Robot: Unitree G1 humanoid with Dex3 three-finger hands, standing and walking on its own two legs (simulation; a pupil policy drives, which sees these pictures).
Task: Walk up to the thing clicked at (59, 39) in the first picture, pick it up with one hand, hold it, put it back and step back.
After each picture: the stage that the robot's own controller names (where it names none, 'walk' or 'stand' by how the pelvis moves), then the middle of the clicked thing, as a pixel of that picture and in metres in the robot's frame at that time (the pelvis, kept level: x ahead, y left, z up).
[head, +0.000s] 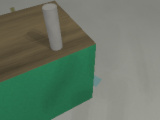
stand; (53, 28) +0.73 +0.19 -0.01
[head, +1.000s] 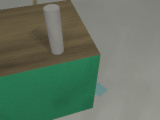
rise first; (54, 31) +0.66 +0.19 +0.01
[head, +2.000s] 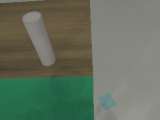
rise first; (41, 41) +0.54 +0.23 +0.02
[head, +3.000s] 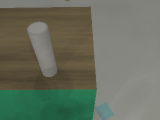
stand; (44, 52) +0.50 +0.18 +0.02
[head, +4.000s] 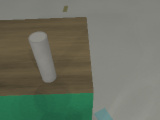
stand; (44, 59) +0.51 +0.20 -0.01
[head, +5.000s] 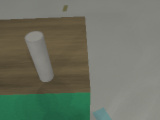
stand; (41, 59) +0.51 +0.22 -0.01
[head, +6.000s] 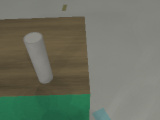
stand; (40, 60) +0.50 +0.22 -0.01
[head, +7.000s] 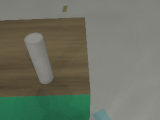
stand; (40, 60) +0.50 +0.22 -0.01
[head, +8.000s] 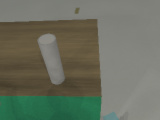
rise first; (53, 61) +0.50 +0.20 -0.01
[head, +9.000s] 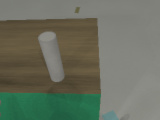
go down; (53, 59) +0.51 +0.19 -0.01
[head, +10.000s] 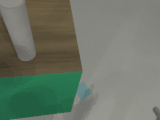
go down; (20, 32) +0.53 +0.18 +0.04
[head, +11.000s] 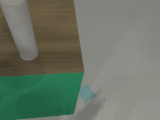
approach; (22, 31) +0.52 +0.19 +0.06
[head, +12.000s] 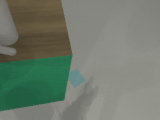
close in; out of the picture +0.55 +0.20 +0.10
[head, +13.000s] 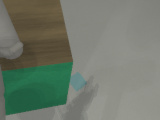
lift; out of the picture +0.50 +0.19 +0.09
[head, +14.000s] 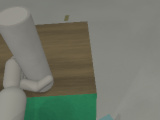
lift; (31, 57) +0.33 +0.16 +0.22
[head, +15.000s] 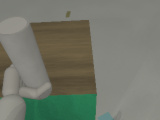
hold; (29, 64) +0.32 +0.17 +0.19
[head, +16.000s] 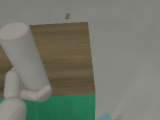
hold; (30, 68) +0.32 +0.17 +0.18
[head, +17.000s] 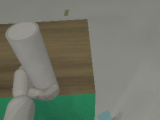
crouch; (38, 67) +0.33 +0.15 +0.17
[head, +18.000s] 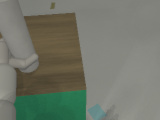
crouch; (17, 37) +0.43 +0.19 +0.19
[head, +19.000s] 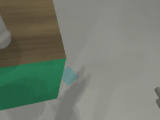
lower; out of the picture +0.53 +0.20 +0.09
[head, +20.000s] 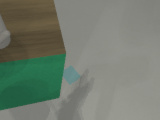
lower; out of the picture +0.53 +0.20 +0.10
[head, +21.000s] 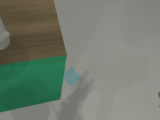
lower; out of the picture +0.53 +0.20 +0.10
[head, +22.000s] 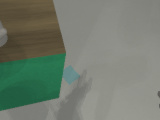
lower; out of the picture +0.54 +0.20 +0.10
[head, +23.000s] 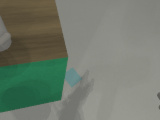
loosen; out of the picture +0.53 +0.20 +0.10
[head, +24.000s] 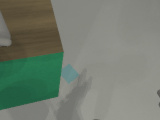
withdraw; out of the picture +0.54 +0.19 +0.10
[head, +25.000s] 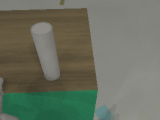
sink last; (47, 54) +0.48 +0.17 +0.04
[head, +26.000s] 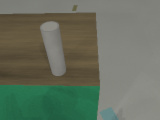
stand; (54, 51) +0.52 +0.17 +0.04
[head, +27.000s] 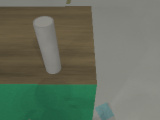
stand; (49, 48) +0.51 +0.17 +0.05
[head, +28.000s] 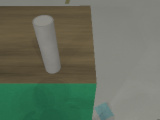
stand; (48, 47) +0.51 +0.17 +0.05
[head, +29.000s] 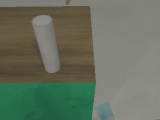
stand; (48, 47) +0.52 +0.18 +0.05
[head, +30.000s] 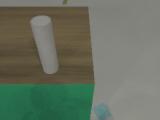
stand; (46, 48) +0.51 +0.17 +0.05
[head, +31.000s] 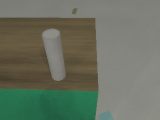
stand; (55, 57) +0.52 +0.17 +0.01
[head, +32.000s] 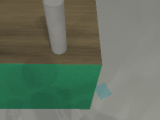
walk; (56, 28) +0.57 +0.12 +0.02
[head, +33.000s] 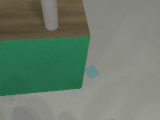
walk; (49, 5) +0.72 +0.20 +0.01
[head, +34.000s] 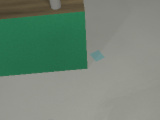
walk; out of the picture +1.04 +0.27 +0.01
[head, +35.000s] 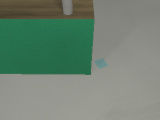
stand; out of the picture +1.09 +0.16 +0.00
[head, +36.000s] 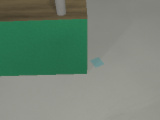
stand; out of the picture +1.11 +0.20 -0.01
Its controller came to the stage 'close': yes
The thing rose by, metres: 0.21
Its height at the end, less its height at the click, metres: +0.00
